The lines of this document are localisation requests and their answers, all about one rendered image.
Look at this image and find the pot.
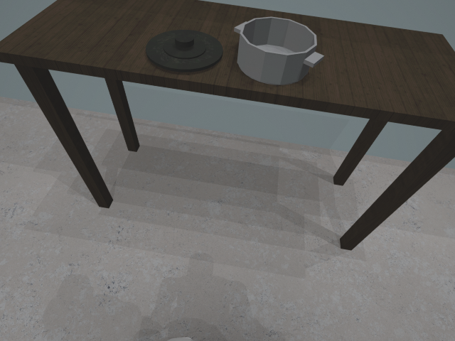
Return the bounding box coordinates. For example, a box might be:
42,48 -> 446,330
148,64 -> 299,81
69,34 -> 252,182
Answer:
234,17 -> 324,85

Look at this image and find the table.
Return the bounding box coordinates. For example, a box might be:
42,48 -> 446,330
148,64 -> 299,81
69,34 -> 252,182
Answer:
0,0 -> 455,250

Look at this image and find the knob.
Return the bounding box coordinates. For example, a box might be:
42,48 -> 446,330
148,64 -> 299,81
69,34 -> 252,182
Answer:
175,33 -> 194,48

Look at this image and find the lid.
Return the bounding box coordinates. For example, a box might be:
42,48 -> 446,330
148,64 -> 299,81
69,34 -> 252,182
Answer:
146,30 -> 223,72

